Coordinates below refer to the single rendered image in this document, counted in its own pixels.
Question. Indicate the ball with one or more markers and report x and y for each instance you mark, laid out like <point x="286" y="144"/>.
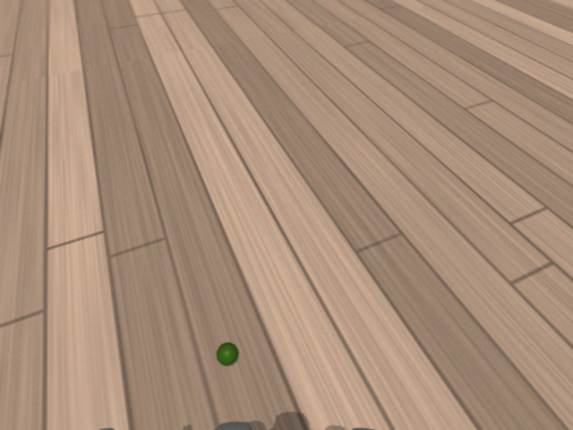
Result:
<point x="227" y="354"/>

